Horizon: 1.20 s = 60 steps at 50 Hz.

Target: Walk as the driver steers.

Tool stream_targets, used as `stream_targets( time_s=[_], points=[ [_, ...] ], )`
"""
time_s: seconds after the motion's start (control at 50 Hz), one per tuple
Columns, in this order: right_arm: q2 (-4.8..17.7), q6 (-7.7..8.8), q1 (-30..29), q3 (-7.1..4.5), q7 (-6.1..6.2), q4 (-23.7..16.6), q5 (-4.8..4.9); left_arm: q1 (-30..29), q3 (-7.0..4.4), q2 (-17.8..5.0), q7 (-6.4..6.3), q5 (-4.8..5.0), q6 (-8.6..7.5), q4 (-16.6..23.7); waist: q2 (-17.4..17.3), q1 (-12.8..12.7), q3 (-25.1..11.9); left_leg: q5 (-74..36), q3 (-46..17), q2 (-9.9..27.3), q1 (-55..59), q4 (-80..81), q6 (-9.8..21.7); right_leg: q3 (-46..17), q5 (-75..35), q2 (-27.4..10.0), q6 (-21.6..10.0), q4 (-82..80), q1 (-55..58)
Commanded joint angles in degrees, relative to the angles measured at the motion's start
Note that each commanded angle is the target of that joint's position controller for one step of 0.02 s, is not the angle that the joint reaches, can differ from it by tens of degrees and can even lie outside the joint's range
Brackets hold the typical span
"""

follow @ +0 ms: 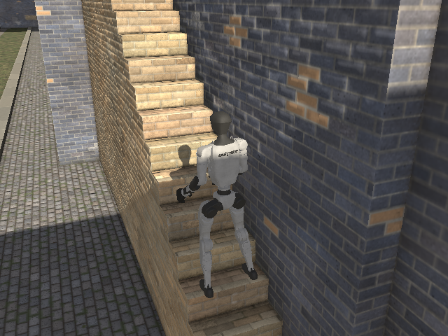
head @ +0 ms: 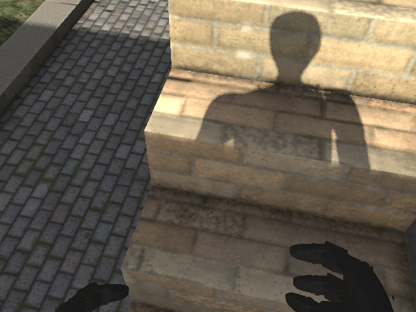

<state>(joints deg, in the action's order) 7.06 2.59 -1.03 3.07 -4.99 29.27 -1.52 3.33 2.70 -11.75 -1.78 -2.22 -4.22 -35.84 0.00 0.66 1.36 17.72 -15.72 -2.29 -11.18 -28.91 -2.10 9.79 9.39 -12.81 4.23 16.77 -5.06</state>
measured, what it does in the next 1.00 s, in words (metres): shifts its weight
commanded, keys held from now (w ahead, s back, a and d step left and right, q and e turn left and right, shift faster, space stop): w+e+shift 0.50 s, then w+shift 0.10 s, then w+q+shift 0.40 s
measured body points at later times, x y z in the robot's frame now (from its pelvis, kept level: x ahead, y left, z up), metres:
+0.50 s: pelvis +0.00 -0.02 -0.01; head +0.01 -0.05 +0.44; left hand +0.25 +0.13 -0.09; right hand +0.14 -0.29 -0.07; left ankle -0.02 +0.15 -0.74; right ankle -0.03 -0.23 -0.74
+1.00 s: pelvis -0.01 -0.05 +0.00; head -0.01 -0.06 +0.45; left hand +0.23 +0.15 -0.08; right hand +0.12 -0.28 -0.10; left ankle -0.02 +0.16 -0.74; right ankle -0.04 -0.24 -0.74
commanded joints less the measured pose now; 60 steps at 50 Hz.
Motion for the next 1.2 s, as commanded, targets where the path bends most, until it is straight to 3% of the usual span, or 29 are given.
stream_targets(
  time_s=[0.02, 0.14, 0.22, 0.28, 0.3, 0.34, 0.44, 0.48, 0.5, 0.52, 0.54, 0.58, 0.62, 0.64, 0.66, 0.7, 0.74, 0.78, 0.82, 0.86, 0.9, 0.96, 0.98, 1.0, 1.08, 1.12, 1.14, 1.16, 1.2],
  points=[
    [4.31, 1.6, -10.52, -0.03, 0.05, -7.56, -1.02, -3.27, -0.03, -4.44, 0.4, -0.2, -0.88, 3.06, -5.72, 0.63, -11.24, -31.09, 0.86, 6.06, -2.02, 7.41, 0.25, -2.49, -18.57, -0.3, -4.59, -2.58, 13.08],
    [3.68, 2.35, -9.19, 2.56, 0.46, -7.3, -2.08, -2.41, -1.34, -7.84, 0.62, 2.2, -0.58, -1.13, -1.96, 2.29, -8.71, -19.99, 4.96, 6.37, 3.5, 8.33, -2.15, -6.91, -15.08, -0.38, -4.64, -5.04, 5.76],
    [5.01, 3.14, -9.86, 2.45, 1.29, -6.96, -1.53, -4.53, -1.19, -5.51, 0.91, 2.35, -0.85, 0.4, -0.25, 1.28, -7.67, -13.96, 8.23, 6.04, 5.55, 8.05, -3.68, -8.84, -9.5, 1.61, -5.31, -3.67, -0.42],
    [4.66, 3.43, -9.19, 2.14, 1.01, -7.02, -1.3, -4.41, -2.09, -5.98, 1.84, 2.78, -0.89, -0.05, -2.25, 0.56, -5.73, -12.27, 9.84, 6.22, 8.61, 7.96, -3.49, -9.56, -1.89, 2.86, -5.58, -2.05, -8.57],
    [4.66, 2.86, -8.38, 1.77, 1.33, -6.66, -0.21, -3.87, -2.1, -4.99, 1.83, 3.18, -0.74, -0.94, -3.31, 0.49, -3.79, -14.79, 9.75, 6.62, 9.6, 7.67, -2.92, -10.57, 0.37, 3.56, -5.16, -2.2, -11.53],
    [6.31, 1.83, -4.87, 0.79, 2.18, -5.41, -0.43, -3.39, -2.29, -5.21, 1.39, 3.49, -0.09, -0.78, -5.6, 1.03, -6.9, -16.9, 11.5, 6.94, 13.46, 7.68, -1.97, -10.91, 1.16, 4.51, -5.46, 1.66, -14.03],
    [8.5, 0.64, -3.14, -1.01, 3.89, -3.74, 0.02, -2.82, -2.59, -3.76, 1.67, 4.11, -0.88, -1.05, -4.08, 0.55, -6.43, -21.27, 13.96, 9.27, 16.09, 7.29, 0.66, -13.91, 2.24, 6.43, -6.86, 9.6, -21.81],
    [9.55, -0.87, -2.99, -1.38, 5.47, -4.41, -1.02, -3.0, -2.09, -3.43, 2.49, 3.58, -1.5, -1.33, -2.95, 0.56, -8.01, -25.13, 15.36, 10.33, 17.76, 6.07, 1.69, -15.37, -3.19, 6.98, -6.8, 12.38, -22.52],
    [10.22, -1.97, -2.4, -1.4, 6.42, -3.45, -0.56, -3.51, -1.97, -4.39, 2.96, 3.09, -1.27, -1.36, -0.79, 1.35, -6.51, -29.36, 16.97, 9.99, 16.94, 4.56, 1.12, -16.74, -8.7, 7.78, -6.09, 13.24, -22.46],
    [9.56, -2.25, -1.75, -1.14, 6.82, -3.4, -0.93, -2.56, -2.1, -5.29, 3.09, 2.8, -0.91, -1.68, 1.92, 1.41, -8.74, -29.44, 17.98, 9.49, 16.23, 4.35, 0.47, -17.27, -12.92, 7.91, -6.12, 13.15, -19.55],
    [7.6, -1.61, -0.64, -0.56, 5.92, -2.42, -1.49, -1.81, -2.25, -5.71, 3.8, 1.46, -0.28, -0.83, 0.97, 1.28, -8.25, -31.81, 19.28, 8.58, 14.51, 5.52, -0.79, -18.9, -15.18, 7.23, -5.92, 9.58, -16.15],
    [6.06, -1.05, -0.61, -0.21, 5.12, -0.97, -1.16, 0.37, -2.05, -6.04, 4.11, 1.52, 0.66, -1.57, 2.97, 0.32, -11.15, -32.75, 20.86, 8.71, 14.87, 6.61, -3.07, -19.61, -19.9, 6.83, -5.72, 8.81, -9.47],
    [6.8, -1.55, 1.66, -0.62, 5.32, 1.5, -0.29, 2.59, -1.67, -4.92, 3.69, 1.08, 0.78, -3.21, 4.51, -0.08, -12.05, -29.23, 20.92, 9.26, 15.22, 9.34, -3.92, -20.41, -20.95, 6.49, -6.41, 6.65, -5.88],
    [6.14, -2.12, -0.42, -0.11, 5.64, 0.29, -1.28, 1.86, -1.81, -6.09, 4.29, 0.56, 0.55, -3.94, 5.08, -0.85, -11.21, -31.89, 19.77, 10.83, 14.84, 10.34, -4.12, -21.13, -21.76, 6.31, -6.17, 5.48, -4.97],
    [6.0, -2.32, 3.88, -0.37, 5.44, 2.6, -0.27, 4.12, -2.6, -6.72, 4.81, -0.15, 1.08, -5.76, 5.36, -0.29, -12.48, -23.98, 19.91, 10.98, 14.83, 11.3, -5.44, -22.73, -16.06, 6.36, -5.8, 2.97, -0.47],
    [6.57, -2.49, 3.07, 0.19, 5.46, 3.38, 1.03, 1.77, -2.55, -6.94, 5.26, -0.98, 1.12, -5.35, 4.36, -1.06, -9.52, -18.19, 17.87, 11.49, 12.28, 14.15, -5.54, -22.36, -10.19, 5.74, -5.77, 1.5, 0.2],
    [7.54, -2.51, 4.68, 0.32, 6.07, 5.03, 2.18, 1.86, -3.08, -7.7, 4.77, -2.18, 0.76, -5.66, 3.51, -1.06, -7.15, -12.79, 16.24, 11.26, 11.41, 15.64, -4.97, -21.74, -2.02, 5.79, -5.06, -0.34, -1.12],
    [6.86, -1.92, 3.62, 0.6, 5.91, 6.24, 2.83, 0.84, -3.06, -6.92, 4.39, -2.0, 0.25, -4.94, 1.3, -1.56, -5.34, -9.16, 14.78, 11.1, 8.86, 16.14, -4.86, -21.07, 0.43, 5.55, -3.29, -0.95, -0.64],
    [4.78, -1.39, 2.99, 1.11, 6.02, 5.36, 1.36, 1.6, -4.38, -10.1, 3.44, -1.04, 0.03, -4.84, 2.05, -1.49, -4.19, -5.05, 13.3, 10.77, 7.18, 15.88, -5.01, -21.02, 3.38, 5.09, -1.45, -2.82, 0.78],
    [5.18, -1.66, 3.31, 0.67, 5.6, 6.32, 1.59, -0.66, -4.55, -9.34, 2.03, -0.34, 0.23, -2.91, 0.59, -0.59, -2.27, -6.52, 12.68, 9.53, 4.42, 14.85, -5.26, -17.49, 1.68, 6.19, -0.84, 0.16, 0.61],
    [3.54, -1.45, 0.75, 0.94, 4.53, 6.04, 1.61, -2.39, -4.02, -7.84, 2.01, -1.47, 0.96, 0.49, -1.41, -1.29, -1.48, -8.94, 11.97, 7.93, 1.83, 12.96, -4.62, -15.86, 0.59, 6.68, -0.5, 2.01, 1.17],
    [3.19, -1.45, 1.67, 0.34, 2.86, 4.61, 1.36, 0.2, -4.61, -9.07, 1.35, -0.59, 1.36, 0.37, -2.61, -0.78, -1.78, -13.23, 11.32, 6.88, 1.09, 11.11, -4.01, -11.68, -2.92, 6.44, 0.12, 3.79, 1.27],
    [4.18, -1.31, 2.28, -0.05, 2.33, 3.7, 1.81, 0.7, -4.93, -8.84, 1.22, -0.48, 1.4, 0.72, -4.19, -1.03, -5.16, -13.99, 10.38, 6.35, 2.11, 10.23, -3.77, -12.84, -4.42, 5.74, 0.05, 2.65, 4.36],
    [4.55, -1.89, 2.78, -0.84, 2.53, 3.0, 1.89, 1.53, -5.26, -10.11, 1.08, 0.39, 1.38, 0.37, -2.65, -0.26, -4.64, -14.75, 9.89, 5.67, 1.42, 9.34, -3.93, -12.41, -8.27, 4.95, -0.44, 3.05, 4.6],
    [4.01, -1.72, -0.21, -1.73, 1.69, -1.65, 1.97, 4.32, -6.77, -11.56, -0.43, 0.19, 1.61, 1.93, -0.15, -0.69, -4.52, -18.3, 8.51, 3.74, -1.67, 6.08, -4.03, -6.53, -18.58, 3.09, -1.26, 4.8, 5.01],
    [3.95, -0.82, 0.64, -2.7, 1.14, -2.93, 2.47, 3.17, -7.34, -10.71, -0.98, 0.28, 2.28, 3.88, 0.98, -0.85, -5.68, -12.99, 9.33, 2.36, -3.2, 3.8, -2.77, -3.93, -11.46, 2.47, -2.42, 4.7, 4.37],
    [4.52, -1.34, 0.0, -3.56, 1.67, -3.88, 3.34, 1.98, -6.55, -9.28, -1.83, 1.4, 1.91, 3.46, 3.22, -0.28, -5.07, -8.71, 9.85, 1.46, -3.31, 1.94, -1.92, -2.34, -4.93, 2.92, -5.09, 4.42, 2.3],
    [5.16, -1.38, 0.27, -3.81, 2.5, -4.42, 2.8, 0.28, -6.08, -9.49, -1.74, 2.14, 1.3, 5.45, 3.17, -0.26, -1.94, -11.18, 9.39, 0.82, -5.37, -0.24, -0.93, -0.31, -2.75, 2.66, -5.8, 3.85, -0.33],
    [5.71, -1.65, 1.08, -4.13, 3.09, -5.64, 2.55, -1.35, -5.6, -9.0, -1.37, 2.1, 0.59, 5.88, 3.31, 0.77, -3.15, -16.07, 8.26, 1.2, -4.21, -1.68, -0.24, 1.83, -0.97, 2.84, -6.48, 5.04, -0.74]
  ],
)
Velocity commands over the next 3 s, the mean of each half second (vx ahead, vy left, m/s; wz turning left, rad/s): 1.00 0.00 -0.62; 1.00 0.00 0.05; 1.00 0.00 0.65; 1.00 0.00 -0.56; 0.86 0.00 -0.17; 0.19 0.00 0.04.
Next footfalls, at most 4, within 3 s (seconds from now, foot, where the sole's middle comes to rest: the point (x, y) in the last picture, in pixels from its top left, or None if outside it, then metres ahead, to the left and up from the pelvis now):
none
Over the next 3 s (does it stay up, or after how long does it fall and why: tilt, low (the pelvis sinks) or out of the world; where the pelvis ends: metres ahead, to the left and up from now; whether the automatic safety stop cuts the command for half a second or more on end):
stays up -0.03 -0.03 0.00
